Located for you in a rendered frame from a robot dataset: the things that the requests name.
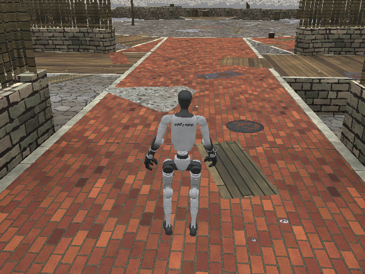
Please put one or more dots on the right robot upper arm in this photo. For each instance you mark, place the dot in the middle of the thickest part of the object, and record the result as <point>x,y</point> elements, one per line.
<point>204,130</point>

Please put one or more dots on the robot right hand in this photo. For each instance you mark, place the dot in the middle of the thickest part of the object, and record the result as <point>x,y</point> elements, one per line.
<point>214,159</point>

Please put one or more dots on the right robot thigh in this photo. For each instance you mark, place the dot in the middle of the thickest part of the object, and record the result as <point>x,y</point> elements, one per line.
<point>195,173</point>

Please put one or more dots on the robot left forearm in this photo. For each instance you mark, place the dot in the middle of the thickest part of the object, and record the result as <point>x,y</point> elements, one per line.
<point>152,150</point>

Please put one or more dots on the left robot upper arm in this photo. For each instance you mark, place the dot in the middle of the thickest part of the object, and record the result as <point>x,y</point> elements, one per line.
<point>166,119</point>

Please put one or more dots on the robot right forearm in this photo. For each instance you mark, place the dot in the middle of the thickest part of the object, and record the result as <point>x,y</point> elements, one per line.
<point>210,149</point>

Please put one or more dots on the robot left hand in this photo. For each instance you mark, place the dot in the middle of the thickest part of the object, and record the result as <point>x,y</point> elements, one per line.
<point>148,161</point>

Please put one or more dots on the robot left shin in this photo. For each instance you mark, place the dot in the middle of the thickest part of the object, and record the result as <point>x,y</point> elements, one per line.
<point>167,204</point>

